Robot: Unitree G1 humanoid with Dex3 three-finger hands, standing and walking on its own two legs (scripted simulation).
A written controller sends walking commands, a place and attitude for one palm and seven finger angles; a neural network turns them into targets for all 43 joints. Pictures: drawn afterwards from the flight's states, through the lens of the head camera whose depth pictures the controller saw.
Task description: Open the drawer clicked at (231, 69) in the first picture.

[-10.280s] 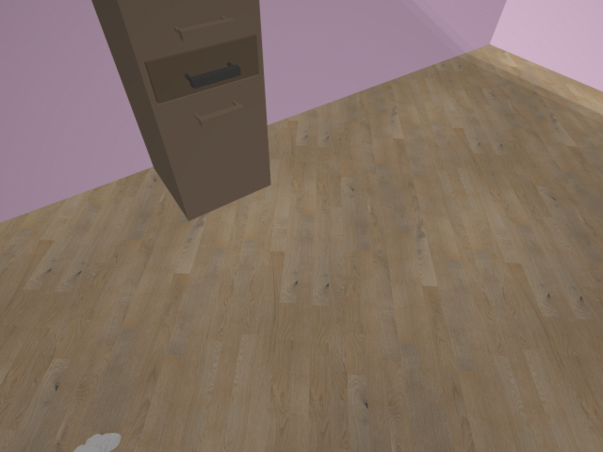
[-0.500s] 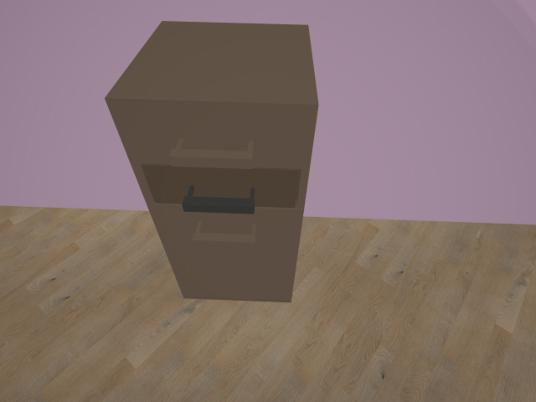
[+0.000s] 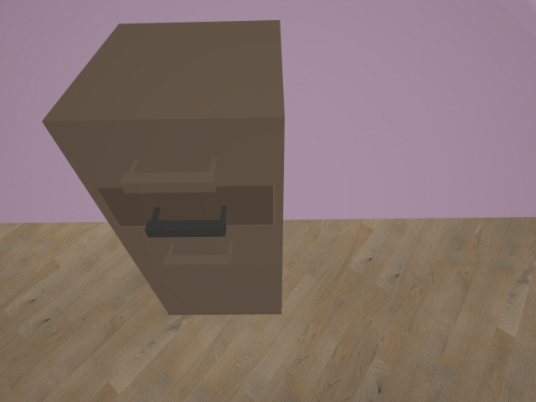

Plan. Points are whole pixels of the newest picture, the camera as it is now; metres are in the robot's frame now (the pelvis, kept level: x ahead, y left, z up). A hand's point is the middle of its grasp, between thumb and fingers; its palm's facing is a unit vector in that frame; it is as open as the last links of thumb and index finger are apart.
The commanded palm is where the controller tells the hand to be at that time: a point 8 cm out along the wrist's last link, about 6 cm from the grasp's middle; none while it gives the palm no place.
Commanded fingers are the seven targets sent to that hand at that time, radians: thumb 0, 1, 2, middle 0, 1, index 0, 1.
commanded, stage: come to a stop and stand still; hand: left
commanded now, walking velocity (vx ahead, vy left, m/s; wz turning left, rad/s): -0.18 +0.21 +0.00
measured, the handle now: (188, 219) +0.51 +0.21 -0.11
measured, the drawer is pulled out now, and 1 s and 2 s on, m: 0.00 0.00 0.00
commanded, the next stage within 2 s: look again from close up in 1.12 s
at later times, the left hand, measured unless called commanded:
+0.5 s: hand out of the picture -0.01 +0.21 -0.17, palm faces +0.05 -0.98 -0.20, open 7.4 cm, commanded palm none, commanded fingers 0.00 0.90 0.90 -0.20 -0.30 -0.20 -0.30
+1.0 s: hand out of the picture -0.09 +0.16 -0.16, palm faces +0.03 -0.99 -0.15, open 7.4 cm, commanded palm none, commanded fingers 0.00 0.90 0.90 -0.20 -0.30 -0.20 -0.30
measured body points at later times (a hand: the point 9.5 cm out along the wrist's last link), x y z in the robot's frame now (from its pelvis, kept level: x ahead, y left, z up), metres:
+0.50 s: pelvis -0.03 +0.03 +0.01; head -0.02 +0.04 +0.46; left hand -0.01 +0.26 -0.15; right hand +0.04 -0.20 -0.14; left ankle +0.00 +0.10 -0.73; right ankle -0.07 -0.10 -0.70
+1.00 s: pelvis -0.06 +0.01 +0.01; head -0.07 +0.02 +0.46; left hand -0.09 +0.22 -0.15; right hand -0.11 -0.20 -0.15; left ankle +0.00 +0.10 -0.73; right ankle -0.08 -0.10 -0.73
